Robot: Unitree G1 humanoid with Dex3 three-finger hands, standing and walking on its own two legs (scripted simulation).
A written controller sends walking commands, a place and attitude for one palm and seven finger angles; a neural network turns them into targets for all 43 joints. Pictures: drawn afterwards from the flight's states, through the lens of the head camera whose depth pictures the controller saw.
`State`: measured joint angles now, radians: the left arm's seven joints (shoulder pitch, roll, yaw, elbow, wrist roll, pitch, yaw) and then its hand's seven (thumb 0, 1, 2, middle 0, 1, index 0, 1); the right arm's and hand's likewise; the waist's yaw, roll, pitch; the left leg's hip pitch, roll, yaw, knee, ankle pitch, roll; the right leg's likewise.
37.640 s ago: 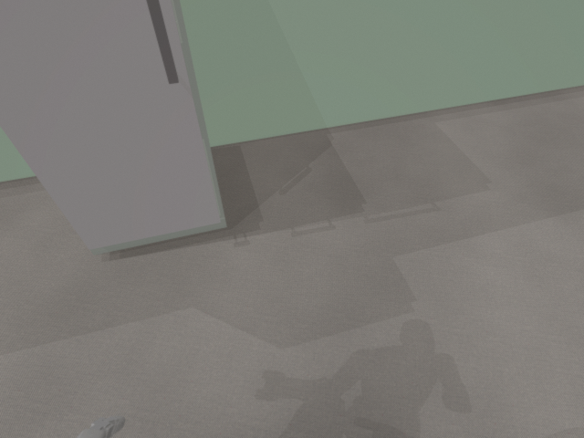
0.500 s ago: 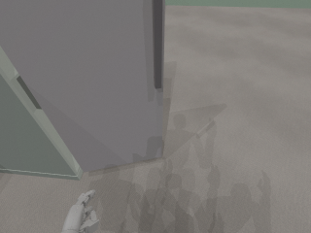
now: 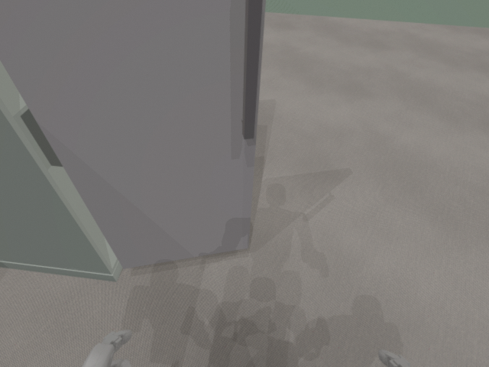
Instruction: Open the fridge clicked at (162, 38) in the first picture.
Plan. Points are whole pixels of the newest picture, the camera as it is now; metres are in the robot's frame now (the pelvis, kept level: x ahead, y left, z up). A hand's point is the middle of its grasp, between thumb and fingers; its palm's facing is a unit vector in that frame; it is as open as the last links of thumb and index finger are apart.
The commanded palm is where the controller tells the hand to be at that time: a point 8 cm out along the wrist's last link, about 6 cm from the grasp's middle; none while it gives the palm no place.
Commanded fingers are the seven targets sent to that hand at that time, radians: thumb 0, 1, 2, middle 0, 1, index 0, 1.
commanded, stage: let the arm hang, fingers relaxed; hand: right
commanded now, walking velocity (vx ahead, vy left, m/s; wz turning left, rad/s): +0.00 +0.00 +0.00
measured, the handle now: (249, 52) +0.68 +0.05 +0.21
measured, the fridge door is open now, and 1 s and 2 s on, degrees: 72 72 72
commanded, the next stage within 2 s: look to check the result in 0.88 s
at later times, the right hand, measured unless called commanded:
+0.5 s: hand out of the picture -0.05 -0.17 -0.16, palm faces +0.02 +0.98 -0.19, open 7.4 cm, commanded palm none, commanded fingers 0.00 -0.90 -0.90 0.20 0.30 0.20 0.30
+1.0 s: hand out of the picture +0.00 -0.16 -0.17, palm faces +0.00 +0.99 -0.17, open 7.4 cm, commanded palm none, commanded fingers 0.00 -0.90 -0.90 0.20 0.30 0.20 0.30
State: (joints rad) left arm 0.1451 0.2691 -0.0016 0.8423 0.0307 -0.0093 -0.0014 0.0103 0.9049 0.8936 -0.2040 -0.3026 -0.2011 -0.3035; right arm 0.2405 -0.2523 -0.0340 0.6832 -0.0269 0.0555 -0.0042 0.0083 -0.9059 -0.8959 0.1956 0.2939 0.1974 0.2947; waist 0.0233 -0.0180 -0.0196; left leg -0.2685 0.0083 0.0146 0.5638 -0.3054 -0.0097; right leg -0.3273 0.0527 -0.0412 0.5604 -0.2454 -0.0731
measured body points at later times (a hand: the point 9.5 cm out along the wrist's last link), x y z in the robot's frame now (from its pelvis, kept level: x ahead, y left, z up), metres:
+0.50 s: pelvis +0.00 +0.00 +0.01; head +0.02 +0.00 +0.46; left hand -0.03 +0.20 -0.15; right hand -0.05 -0.22 -0.15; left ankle +0.00 +0.13 -0.73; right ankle +0.03 -0.07 -0.73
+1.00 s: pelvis +0.01 +0.00 +0.01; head +0.02 +0.00 +0.46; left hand +0.00 +0.22 -0.15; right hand +0.01 -0.21 -0.15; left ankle +0.00 +0.13 -0.73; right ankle +0.03 -0.07 -0.73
